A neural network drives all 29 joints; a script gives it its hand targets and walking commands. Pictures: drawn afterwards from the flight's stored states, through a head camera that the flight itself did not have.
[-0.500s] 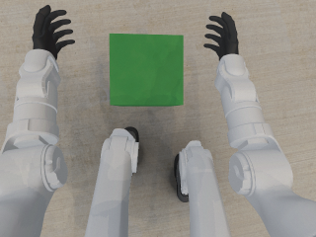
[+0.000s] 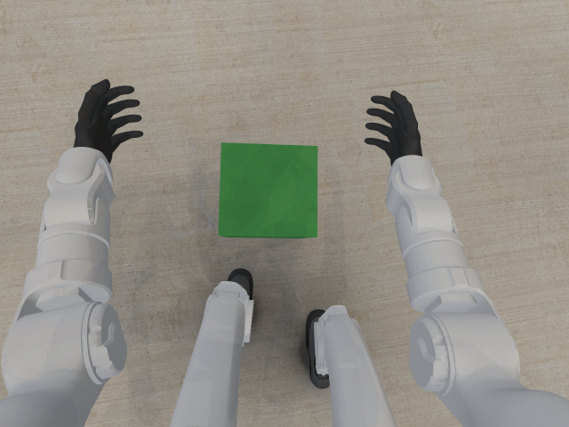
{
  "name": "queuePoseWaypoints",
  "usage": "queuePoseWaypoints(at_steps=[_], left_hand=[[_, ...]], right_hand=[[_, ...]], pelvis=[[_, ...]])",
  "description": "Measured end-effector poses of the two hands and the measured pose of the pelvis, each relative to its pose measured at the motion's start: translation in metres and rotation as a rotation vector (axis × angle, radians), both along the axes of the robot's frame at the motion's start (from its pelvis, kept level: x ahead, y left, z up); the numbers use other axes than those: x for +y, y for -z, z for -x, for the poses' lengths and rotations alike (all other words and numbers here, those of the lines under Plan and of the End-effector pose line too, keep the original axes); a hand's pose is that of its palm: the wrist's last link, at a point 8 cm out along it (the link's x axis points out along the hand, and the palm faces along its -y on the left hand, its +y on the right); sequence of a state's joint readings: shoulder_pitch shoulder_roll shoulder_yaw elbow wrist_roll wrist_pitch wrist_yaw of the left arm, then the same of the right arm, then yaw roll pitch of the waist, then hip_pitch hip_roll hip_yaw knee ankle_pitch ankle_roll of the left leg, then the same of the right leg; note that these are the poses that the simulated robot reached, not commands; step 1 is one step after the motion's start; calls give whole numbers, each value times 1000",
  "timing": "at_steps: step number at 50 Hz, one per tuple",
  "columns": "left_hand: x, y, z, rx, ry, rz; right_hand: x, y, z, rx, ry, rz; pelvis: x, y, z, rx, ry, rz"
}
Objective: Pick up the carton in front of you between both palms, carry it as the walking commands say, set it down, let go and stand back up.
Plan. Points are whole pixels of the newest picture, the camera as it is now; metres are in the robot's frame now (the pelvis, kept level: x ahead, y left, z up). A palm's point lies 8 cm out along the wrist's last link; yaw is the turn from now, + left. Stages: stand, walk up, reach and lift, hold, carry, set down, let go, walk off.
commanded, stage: let go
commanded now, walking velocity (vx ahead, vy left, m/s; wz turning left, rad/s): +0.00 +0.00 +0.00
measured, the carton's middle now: (267, 197) +0.44 +0.06 -0.51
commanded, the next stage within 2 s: stand in 1.18 s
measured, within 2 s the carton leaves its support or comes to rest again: neither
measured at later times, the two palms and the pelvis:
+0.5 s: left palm (27, 273) +0.28 +0.27 +0.02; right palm (506, 269) +0.33 -0.17 +0.02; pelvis +0.05 +0.01 +0.11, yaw +3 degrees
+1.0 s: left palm (52, 348) +0.23 +0.21 +0.07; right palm out of the picture +0.26 -0.25 +0.08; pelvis +0.09 -0.03 +0.14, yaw +3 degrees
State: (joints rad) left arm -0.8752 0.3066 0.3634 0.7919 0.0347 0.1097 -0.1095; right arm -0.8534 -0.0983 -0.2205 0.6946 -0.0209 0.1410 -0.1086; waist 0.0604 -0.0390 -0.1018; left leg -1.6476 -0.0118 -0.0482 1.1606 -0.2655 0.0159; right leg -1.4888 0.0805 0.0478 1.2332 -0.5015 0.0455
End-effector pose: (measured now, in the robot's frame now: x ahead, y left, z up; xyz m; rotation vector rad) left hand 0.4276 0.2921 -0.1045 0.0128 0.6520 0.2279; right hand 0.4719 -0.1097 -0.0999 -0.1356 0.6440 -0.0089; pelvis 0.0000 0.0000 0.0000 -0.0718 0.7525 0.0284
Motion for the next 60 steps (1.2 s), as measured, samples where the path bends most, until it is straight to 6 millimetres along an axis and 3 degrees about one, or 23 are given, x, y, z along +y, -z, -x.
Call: queuePoseWaypoints(at_steps=[6,13,19,34,39,45,52,60], left_hand=[[-1,-20,22,64,61,-42],[-4,-53,77,136,117,-76],[-7,-90,112,131,115,-74],[-51,-160,201,156,108,-71],[-66,-172,209,158,125,-77],[-79,-175,203,161,141,-70],[-81,-175,190,169,144,-78],[-71,-175,192,207,126,-105]], right_hand=[[-10,-21,26,37,-2,58],[-29,-55,84,105,-3,94],[-42,-94,111,103,-18,82],[-103,-154,196,134,-22,68],[-124,-168,211,128,-19,75],[-140,-176,218,135,-8,81],[-141,-176,210,148,-3,72],[-135,-172,200,139,11,62]], pelvis=[[6,-29,-9,-41,-2,-4],[13,-65,-25,-160,-7,-18],[13,-89,-38,-282,-19,-38],[-5,-133,-69,-618,-21,-95],[-16,-139,-77,-709,-16,-111],[-27,-142,-82,-778,-15,-120],[-30,-141,-88,-803,-13,-122],[-26,-141,-96,-785,-11,-121]])
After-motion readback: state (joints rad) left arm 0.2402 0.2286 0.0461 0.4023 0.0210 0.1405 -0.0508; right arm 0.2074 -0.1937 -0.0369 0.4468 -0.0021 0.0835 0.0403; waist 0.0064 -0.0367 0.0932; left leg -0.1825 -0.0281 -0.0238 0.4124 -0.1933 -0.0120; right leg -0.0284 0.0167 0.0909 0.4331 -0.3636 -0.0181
